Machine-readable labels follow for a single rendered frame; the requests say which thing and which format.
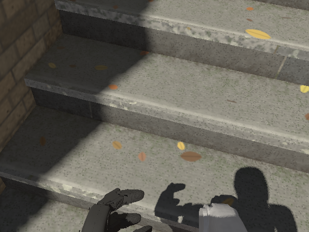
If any left robot hand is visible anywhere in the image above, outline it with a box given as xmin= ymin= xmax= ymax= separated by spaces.
xmin=79 ymin=188 xmax=153 ymax=232

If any right robot thigh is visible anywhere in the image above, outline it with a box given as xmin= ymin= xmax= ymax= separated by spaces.
xmin=199 ymin=203 xmax=247 ymax=232

